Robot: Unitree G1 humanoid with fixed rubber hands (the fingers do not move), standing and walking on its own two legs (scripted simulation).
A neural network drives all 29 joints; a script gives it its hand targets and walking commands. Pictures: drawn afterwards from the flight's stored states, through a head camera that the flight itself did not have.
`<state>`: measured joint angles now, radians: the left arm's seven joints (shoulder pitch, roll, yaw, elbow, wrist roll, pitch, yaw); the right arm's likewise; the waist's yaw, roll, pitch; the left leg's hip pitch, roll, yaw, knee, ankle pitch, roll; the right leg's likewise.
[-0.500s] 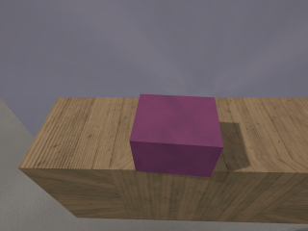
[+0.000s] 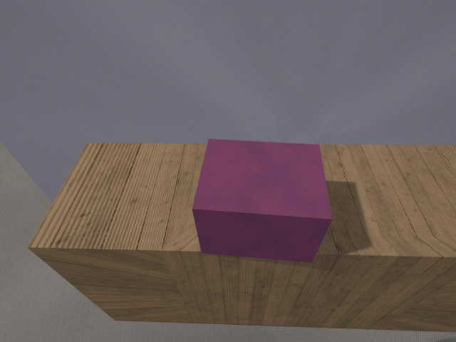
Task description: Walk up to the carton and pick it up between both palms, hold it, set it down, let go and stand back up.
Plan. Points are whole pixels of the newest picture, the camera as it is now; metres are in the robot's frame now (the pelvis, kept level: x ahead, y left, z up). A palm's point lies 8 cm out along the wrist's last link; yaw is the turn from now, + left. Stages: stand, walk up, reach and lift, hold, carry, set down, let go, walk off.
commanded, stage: stand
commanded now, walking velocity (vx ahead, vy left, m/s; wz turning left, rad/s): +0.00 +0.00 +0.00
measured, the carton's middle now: (259, 199) +0.42 -0.03 -0.04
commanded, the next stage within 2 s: none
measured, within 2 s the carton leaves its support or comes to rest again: neither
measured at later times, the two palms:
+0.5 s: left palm out of the picture +0.00 +0.24 -0.13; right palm out of the picture +0.00 -0.24 -0.13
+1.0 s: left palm out of the picture +0.00 +0.24 -0.13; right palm out of the picture +0.00 -0.24 -0.14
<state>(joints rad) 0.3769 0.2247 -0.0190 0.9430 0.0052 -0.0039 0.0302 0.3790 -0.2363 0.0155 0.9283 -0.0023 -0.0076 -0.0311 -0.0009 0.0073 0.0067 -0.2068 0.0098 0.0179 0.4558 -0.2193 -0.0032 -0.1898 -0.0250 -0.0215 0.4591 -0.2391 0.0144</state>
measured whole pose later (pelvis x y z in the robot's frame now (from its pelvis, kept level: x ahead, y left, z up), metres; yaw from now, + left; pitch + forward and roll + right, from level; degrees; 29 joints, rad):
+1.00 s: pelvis +0.01 +0.00 +0.00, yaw +0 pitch -1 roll +0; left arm 0.36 0.19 -0.02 1.01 0.00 0.00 0.04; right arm 0.36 -0.20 0.01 1.00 0.00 -0.01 -0.04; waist 0.00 0.01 0.02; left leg -0.18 0.01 0.01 0.43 -0.22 -0.01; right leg -0.16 -0.03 -0.03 0.43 -0.25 0.02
